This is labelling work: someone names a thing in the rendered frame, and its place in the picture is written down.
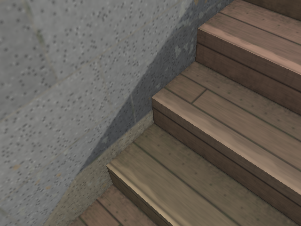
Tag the stairs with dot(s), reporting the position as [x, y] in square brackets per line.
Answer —
[224, 148]

